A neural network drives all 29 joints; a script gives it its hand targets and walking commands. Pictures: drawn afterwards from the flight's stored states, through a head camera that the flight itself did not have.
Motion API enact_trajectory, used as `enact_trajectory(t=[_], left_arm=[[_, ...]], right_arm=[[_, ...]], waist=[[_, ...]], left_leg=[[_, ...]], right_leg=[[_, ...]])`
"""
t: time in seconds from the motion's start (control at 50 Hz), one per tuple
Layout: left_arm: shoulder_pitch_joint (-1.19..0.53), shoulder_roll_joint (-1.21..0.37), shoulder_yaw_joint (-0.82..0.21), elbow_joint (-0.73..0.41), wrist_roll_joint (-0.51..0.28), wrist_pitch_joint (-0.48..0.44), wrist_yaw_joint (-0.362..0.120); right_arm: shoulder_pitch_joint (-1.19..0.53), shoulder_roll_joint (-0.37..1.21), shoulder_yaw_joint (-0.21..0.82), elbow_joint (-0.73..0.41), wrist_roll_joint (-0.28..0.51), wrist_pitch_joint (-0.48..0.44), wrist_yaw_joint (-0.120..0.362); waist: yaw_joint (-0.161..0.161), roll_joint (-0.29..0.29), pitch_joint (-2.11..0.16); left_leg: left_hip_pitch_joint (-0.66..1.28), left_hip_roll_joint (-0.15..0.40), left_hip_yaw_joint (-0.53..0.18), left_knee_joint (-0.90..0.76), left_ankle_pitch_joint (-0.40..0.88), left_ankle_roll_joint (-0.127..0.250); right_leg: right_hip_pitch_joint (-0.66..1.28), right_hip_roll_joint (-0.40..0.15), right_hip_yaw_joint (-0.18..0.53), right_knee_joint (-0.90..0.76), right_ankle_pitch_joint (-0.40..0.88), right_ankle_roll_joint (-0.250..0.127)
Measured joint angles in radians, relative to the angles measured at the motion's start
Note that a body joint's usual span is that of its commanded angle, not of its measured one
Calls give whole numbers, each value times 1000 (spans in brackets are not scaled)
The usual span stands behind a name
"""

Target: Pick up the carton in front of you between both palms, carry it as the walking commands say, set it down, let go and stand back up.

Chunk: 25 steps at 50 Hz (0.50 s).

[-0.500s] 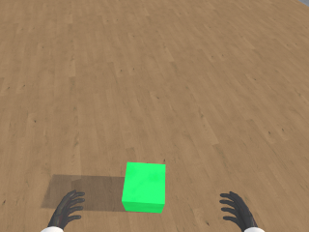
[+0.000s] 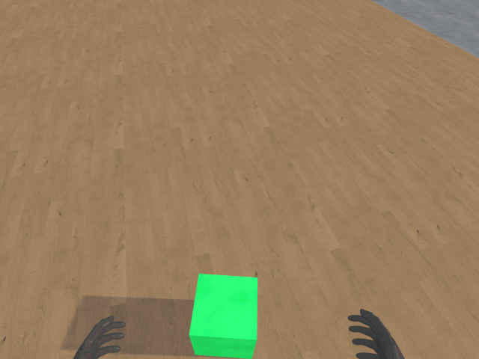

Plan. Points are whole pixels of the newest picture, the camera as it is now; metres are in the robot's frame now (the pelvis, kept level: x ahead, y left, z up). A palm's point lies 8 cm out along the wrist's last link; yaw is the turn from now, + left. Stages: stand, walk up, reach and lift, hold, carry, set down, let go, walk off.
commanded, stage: stand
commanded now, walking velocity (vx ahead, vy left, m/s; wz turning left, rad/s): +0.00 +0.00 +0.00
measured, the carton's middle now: (225, 317) +0.41 +0.03 -0.65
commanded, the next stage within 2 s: none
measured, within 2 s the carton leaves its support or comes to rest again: neither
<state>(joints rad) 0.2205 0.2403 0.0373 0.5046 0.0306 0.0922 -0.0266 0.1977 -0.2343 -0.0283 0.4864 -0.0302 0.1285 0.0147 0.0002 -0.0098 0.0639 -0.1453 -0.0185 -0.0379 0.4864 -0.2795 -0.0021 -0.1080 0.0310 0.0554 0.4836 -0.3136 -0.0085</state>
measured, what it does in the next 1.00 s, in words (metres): stands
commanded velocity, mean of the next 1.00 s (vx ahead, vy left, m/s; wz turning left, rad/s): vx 0.00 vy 0.00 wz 0.00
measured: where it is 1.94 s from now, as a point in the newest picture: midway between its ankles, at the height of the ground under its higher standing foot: outside the picture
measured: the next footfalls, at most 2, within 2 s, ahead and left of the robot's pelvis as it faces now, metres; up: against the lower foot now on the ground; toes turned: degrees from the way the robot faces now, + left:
none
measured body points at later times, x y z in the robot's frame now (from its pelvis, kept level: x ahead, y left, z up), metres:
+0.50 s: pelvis +0.02 +0.01 +0.00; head +0.02 +0.01 +0.45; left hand +0.15 +0.30 -0.10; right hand +0.15 -0.29 -0.10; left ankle -0.01 +0.12 -0.74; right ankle -0.03 -0.11 -0.74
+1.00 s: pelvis +0.00 +0.01 +0.01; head +0.00 +0.01 +0.46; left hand +0.11 +0.31 -0.10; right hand +0.12 -0.30 -0.10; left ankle -0.01 +0.12 -0.74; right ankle -0.03 -0.11 -0.74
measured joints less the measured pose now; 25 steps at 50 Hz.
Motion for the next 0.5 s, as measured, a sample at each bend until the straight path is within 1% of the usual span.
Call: enact_trajectory(t=[0.06,0.16,0.3,0.5], left_arm=[[1,38,9,60,9,-26,21],[5,84,20,126,10,-54,31],[-4,100,13,186,6,-72,43],[-25,99,-4,249,0,-83,49]], right_arm=[[-8,-36,-10,89,-8,-48,-19],[-13,-81,-24,182,-9,-90,-24],[-27,-99,-15,252,-10,-116,-32],[-41,-100,4,319,-5,-129,-38]], waist=[[2,0,-31],[4,1,-52],[1,2,-60],[-1,3,-59]], left_leg=[[-42,3,1,28,-16,0],[-64,3,4,35,-24,2],[-57,0,6,23,-26,6],[-34,-3,7,0,-19,9]], right_leg=[[-39,4,1,21,-10,-1],[-61,4,3,25,-16,1],[-54,1,6,12,-17,2],[-31,-4,7,-12,-11,5]])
